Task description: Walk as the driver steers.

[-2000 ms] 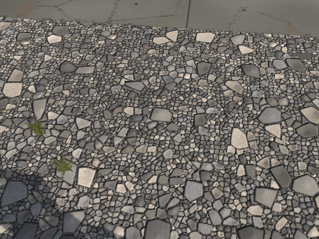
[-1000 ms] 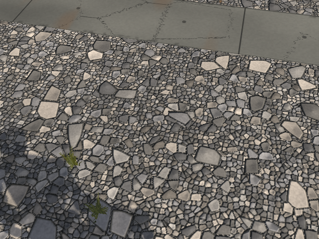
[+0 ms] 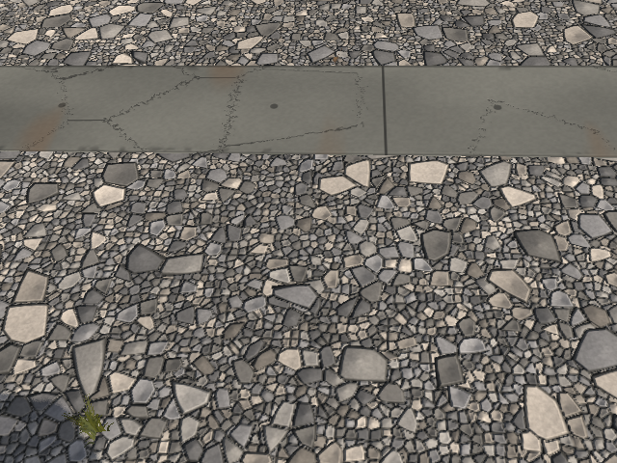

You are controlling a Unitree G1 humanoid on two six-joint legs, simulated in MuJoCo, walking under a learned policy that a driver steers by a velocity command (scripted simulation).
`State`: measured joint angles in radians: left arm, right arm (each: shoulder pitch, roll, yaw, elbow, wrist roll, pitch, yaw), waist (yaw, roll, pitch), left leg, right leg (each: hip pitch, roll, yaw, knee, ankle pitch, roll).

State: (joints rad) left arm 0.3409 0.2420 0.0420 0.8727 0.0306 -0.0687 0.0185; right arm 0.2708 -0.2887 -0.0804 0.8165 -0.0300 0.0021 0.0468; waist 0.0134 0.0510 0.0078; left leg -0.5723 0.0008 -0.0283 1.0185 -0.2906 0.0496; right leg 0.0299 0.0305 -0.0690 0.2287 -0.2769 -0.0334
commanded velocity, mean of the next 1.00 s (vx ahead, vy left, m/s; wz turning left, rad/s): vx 0.48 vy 0.00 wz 0.04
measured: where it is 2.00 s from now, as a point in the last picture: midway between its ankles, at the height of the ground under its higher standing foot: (310, 271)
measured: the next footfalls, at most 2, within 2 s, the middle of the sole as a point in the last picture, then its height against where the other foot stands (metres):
left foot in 0.24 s outside the picture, level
right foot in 0.84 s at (315, 414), level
